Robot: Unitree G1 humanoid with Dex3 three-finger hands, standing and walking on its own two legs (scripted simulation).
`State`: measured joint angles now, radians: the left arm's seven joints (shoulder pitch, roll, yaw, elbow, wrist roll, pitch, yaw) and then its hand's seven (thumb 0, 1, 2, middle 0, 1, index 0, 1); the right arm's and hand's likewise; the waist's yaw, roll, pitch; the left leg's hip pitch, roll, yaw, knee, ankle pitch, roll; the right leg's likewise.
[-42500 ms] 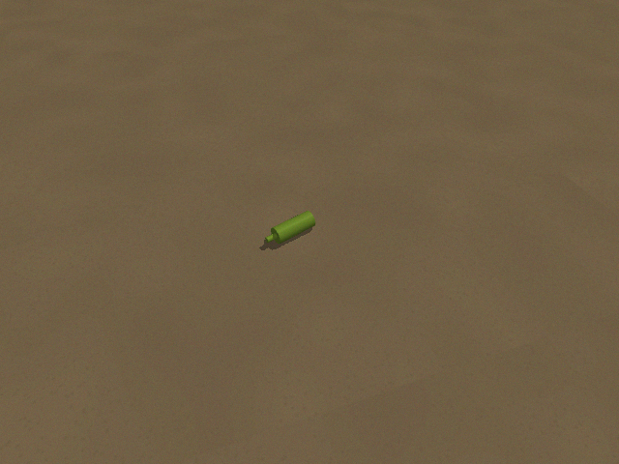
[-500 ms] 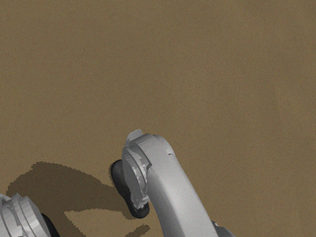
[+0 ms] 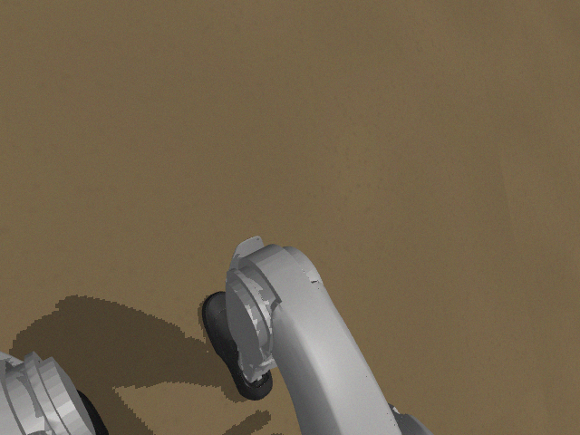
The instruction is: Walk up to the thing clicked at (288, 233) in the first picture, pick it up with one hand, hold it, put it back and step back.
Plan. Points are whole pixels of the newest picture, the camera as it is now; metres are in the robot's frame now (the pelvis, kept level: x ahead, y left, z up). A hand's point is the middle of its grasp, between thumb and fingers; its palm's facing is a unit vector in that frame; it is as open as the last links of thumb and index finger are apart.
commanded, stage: withdraw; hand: left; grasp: from above
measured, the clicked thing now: out of the picture +0.54 +0.35 -0.28
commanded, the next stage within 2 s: home in 0.94 s
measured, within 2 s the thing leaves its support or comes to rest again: neither
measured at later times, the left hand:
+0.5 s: hand out of the picture +0.56 +0.36 -0.09, palm faces -0.34 -0.10 -0.94, open 13.7 cm
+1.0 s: hand out of the picture +0.54 +0.32 -0.10, palm faces -0.34 -0.09 -0.94, open 12.7 cm
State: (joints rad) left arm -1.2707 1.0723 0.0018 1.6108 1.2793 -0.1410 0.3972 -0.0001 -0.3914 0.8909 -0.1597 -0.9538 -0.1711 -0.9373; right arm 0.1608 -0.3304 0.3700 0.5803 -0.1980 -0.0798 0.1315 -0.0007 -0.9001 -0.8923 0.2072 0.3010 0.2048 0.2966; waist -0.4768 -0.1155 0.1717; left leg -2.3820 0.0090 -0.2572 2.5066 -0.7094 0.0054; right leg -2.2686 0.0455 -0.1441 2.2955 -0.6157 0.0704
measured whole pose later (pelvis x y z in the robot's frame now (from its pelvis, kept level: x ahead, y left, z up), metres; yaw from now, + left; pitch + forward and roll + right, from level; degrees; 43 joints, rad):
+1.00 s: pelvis -0.02 +0.00 +0.02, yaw +4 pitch +34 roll -12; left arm -1.34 0.94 -0.05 1.41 1.26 -0.06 0.17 0.00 -0.27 0.80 -0.31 -0.78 -0.31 -0.78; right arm 0.23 -0.32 0.26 0.54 -0.12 0.12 0.05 0.00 -0.91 -0.89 0.21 0.30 0.20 0.30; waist -0.43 -0.02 0.05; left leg -2.39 0.00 -0.16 2.39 -0.60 0.03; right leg -2.29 0.02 -0.08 2.23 -0.56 0.05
